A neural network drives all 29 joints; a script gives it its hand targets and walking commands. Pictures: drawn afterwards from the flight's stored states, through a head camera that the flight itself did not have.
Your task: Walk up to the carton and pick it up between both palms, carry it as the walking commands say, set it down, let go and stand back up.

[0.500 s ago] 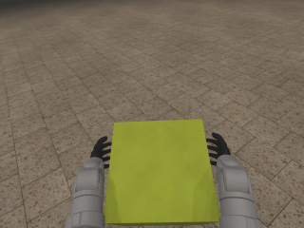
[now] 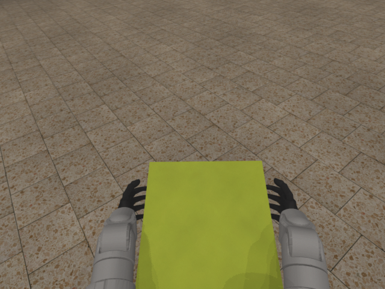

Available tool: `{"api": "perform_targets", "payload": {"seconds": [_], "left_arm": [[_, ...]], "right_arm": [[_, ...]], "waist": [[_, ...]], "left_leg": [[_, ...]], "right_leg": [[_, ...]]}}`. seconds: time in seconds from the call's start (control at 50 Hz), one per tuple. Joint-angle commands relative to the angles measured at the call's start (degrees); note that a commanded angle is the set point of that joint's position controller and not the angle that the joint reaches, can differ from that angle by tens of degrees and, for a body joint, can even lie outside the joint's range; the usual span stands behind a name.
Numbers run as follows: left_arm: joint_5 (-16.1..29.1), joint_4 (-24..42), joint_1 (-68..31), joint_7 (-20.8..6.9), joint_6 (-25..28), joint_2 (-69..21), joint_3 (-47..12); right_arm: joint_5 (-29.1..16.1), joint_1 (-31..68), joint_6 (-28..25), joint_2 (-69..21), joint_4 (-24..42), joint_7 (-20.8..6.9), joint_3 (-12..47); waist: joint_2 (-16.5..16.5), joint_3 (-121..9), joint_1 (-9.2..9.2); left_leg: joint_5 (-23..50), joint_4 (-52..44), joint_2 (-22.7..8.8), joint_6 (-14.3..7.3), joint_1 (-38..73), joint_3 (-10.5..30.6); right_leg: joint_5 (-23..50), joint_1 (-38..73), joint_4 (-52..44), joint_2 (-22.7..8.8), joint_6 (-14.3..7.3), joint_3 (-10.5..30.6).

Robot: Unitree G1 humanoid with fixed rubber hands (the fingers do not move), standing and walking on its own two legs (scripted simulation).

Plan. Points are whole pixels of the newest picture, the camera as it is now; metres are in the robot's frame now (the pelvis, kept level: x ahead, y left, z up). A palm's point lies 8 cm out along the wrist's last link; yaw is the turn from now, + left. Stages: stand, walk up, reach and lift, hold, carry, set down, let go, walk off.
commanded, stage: set down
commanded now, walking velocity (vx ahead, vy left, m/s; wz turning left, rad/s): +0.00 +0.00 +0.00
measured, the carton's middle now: (205, 231) +0.28 -0.02 -0.07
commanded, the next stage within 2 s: none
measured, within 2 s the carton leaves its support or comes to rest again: neither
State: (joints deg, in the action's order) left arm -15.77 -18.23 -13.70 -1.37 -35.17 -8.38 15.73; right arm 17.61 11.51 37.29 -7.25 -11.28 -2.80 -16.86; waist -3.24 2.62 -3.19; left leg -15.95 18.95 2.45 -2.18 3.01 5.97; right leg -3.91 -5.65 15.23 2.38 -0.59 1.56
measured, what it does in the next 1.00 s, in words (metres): lowers itself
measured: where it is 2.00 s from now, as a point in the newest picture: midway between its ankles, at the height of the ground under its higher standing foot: outside the picture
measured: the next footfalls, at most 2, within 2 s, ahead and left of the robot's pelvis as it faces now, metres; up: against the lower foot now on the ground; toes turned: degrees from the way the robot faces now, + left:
none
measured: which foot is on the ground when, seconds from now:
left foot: down 0.00-1.00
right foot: down 0.00-1.00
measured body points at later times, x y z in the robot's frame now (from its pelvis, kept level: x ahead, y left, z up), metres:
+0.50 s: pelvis -0.02 -0.01 -0.02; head +0.08 -0.04 +0.42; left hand +0.32 +0.14 -0.06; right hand +0.31 -0.20 -0.06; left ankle -0.06 +0.10 -0.75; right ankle +0.06 -0.12 -0.75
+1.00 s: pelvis -0.05 -0.02 -0.08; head +0.14 -0.06 +0.33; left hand +0.35 +0.13 -0.14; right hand +0.35 -0.22 -0.15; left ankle -0.06 +0.10 -0.75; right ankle +0.06 -0.12 -0.75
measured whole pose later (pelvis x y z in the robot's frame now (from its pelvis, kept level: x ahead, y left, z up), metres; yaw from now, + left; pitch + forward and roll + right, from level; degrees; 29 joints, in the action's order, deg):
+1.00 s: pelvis -0.05 -0.02 -0.08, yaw +1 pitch +29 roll +3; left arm -12.3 -31.5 -34.8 -3.2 -16.4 -6.0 27.3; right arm 18.2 34.7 19.2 -3.7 -26.6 -1.6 -24.8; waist -3.2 -5.8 -1.3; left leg -23.8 53.0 6.0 0.0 -58.7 3.6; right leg -10.2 -67.8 48.7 2.2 -1.0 3.8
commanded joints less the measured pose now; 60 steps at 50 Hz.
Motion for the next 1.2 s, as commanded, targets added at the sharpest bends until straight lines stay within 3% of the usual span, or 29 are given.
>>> {"api": "perform_targets", "payload": {"seconds": [0.0, 0.26, 0.46, 0.6, 0.78, 0.96, 1.18], "left_arm": [[13.16, 0.48, -27.74, -13.53, 4.56, -47.06, -28.81], [8.99, -8.99, -32.45, -13.82, 12.90, -43.73, -23.08], [8.73, -12.34, -34.79, -14.09, 18.07, -43.00, -21.49], [8.59, -13.88, -38.41, -14.71, 20.38, -42.94, -20.66], [10.53, -14.41, -46.39, -16.38, 20.79, -45.55, -22.41], [10.36, -15.73, -51.84, -18.27, 19.07, -45.49, -20.05], [11.57, -16.70, -56.37, -18.24, 18.78, -45.35, -19.56]], "right_arm": [[-13.81, 26.11, -3.25, -42.51, -2.58, -14.89, 31.51], [-8.42, 27.98, -11.57, -42.52, -13.26, -13.85, 25.15], [-7.33, 31.23, -17.31, -41.84, -15.22, -13.47, 24.90], [-6.44, 34.95, -19.87, -42.17, -16.51, -13.69, 25.17], [-7.18, 41.93, -20.23, -45.46, -18.51, -14.22, 27.41], [-7.15, 46.79, -18.22, -46.64, -21.52, -14.91, 25.23], [-8.97, 51.81, -17.79, -46.42, -23.33, -14.47, 24.29]], "waist": [[1.68, -12.44, 1.50], [2.14, -17.95, 0.87], [2.78, -26.46, -0.01], [3.13, -32.53, 0.25], [3.76, -43.68, 0.96], [5.00, -48.07, 1.16], [5.37, -54.09, 1.06]], "left_leg": [[12.82, -4.10, 0.01, 1.48, -20.36, 1.48], [7.37, 2.00, 1.59, 0.60, -30.91, 0.87], [9.08, 7.80, 3.07, 0.50, -40.98, 0.79], [6.42, 12.77, 3.74, 0.58, -50.14, -0.42], [4.18, 20.38, 4.67, 1.02, -59.43, -2.13], [-0.84, 27.33, 5.17, 1.42, -70.05, -3.53], [-2.59, 36.14, 5.68, 1.80, -80.73, -4.65]], "right_leg": [[9.15, 19.22, 5.23, 1.84, -1.62, 2.17], [10.96, 11.70, 11.94, 0.96, -1.62, 3.29], [16.61, 6.97, 18.69, 0.90, -1.41, 3.23], [15.71, 1.02, 23.60, 0.91, -1.38, 3.18], [12.79, -6.43, 30.14, 1.11, -1.16, 3.15], [5.06, -14.93, 35.20, 0.76, -0.34, 3.62], [2.85, -23.49, 42.89, 1.25, 0.13, 3.68]]}}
